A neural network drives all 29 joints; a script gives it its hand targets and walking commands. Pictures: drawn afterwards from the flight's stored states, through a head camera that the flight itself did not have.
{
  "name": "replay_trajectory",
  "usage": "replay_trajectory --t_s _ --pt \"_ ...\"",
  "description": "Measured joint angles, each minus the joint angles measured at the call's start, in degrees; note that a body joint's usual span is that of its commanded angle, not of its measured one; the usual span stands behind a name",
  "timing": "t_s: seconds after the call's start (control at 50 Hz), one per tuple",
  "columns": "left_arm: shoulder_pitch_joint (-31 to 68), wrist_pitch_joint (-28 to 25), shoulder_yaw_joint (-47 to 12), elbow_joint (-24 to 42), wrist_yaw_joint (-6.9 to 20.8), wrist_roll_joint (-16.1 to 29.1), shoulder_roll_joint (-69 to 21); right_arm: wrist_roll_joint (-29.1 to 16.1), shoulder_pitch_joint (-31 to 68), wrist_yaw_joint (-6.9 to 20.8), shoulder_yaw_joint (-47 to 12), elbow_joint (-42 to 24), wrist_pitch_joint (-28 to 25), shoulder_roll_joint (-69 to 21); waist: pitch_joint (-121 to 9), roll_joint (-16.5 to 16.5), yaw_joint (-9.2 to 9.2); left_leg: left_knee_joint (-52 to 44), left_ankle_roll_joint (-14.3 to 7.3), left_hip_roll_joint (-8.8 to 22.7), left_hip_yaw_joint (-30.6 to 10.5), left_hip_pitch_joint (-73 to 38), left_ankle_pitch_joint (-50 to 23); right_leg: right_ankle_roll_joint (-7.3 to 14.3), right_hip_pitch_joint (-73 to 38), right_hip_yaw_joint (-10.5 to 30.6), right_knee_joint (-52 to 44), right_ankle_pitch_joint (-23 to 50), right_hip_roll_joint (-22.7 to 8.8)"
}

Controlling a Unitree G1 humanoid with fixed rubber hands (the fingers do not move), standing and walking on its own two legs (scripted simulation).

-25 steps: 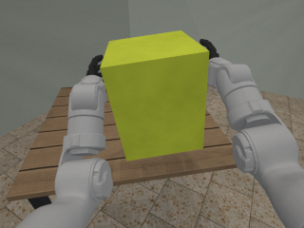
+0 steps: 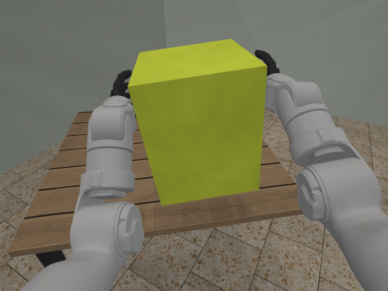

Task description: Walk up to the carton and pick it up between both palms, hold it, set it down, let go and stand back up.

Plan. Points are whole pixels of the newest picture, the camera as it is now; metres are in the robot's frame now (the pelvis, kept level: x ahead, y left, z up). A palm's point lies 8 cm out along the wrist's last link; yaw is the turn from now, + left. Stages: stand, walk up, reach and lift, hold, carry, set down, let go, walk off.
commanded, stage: hold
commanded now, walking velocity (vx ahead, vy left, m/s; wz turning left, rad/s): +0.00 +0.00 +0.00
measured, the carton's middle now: (197, 119) +0.38 +0.00 +0.24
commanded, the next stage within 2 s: none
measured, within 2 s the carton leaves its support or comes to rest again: neither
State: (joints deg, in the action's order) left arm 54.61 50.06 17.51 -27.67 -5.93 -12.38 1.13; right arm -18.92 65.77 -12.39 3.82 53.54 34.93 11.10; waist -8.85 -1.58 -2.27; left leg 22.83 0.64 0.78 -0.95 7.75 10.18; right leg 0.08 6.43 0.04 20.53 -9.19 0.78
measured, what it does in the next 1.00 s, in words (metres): stands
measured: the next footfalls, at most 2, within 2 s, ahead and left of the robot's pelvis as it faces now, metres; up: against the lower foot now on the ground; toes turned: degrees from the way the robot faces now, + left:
none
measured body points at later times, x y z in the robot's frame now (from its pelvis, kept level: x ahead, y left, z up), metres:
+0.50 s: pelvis +0.00 +0.00 +0.00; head -0.10 +0.02 +0.44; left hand +0.38 +0.15 +0.28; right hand +0.39 -0.14 +0.31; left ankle +0.03 +0.12 -0.74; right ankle +0.03 -0.12 -0.74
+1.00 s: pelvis +0.00 +0.00 +0.00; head -0.10 +0.02 +0.44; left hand +0.38 +0.15 +0.28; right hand +0.39 -0.14 +0.31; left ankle +0.03 +0.12 -0.74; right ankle +0.03 -0.12 -0.74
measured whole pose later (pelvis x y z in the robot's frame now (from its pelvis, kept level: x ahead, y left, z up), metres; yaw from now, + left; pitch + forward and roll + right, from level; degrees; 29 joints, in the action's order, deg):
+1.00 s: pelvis +0.00 +0.00 +0.00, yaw +0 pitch -5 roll -1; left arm 54.6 49.9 17.5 -27.7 -5.9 -12.4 1.1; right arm -18.9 65.8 -12.4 3.8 53.5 35.1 11.1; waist -9.0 -1.6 -2.3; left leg 22.8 0.6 0.8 -1.0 7.8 10.2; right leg 0.1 6.4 0.0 20.5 -9.2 0.8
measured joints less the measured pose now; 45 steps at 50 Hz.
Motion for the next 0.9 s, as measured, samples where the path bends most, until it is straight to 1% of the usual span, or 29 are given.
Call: replay_trajectory --t_s 0.9 --pt "0.0 -0.1 0.0 0.0 0.0 0.0 0.0 0.0 0.0 0.0 0.0 0.0 0.2 0.0 -0.1 0.0 0.00 0.0 0.0 0.0 -0.1 0.0 0.0 0.0 0.0 0.0 0.0 0.0 0.0"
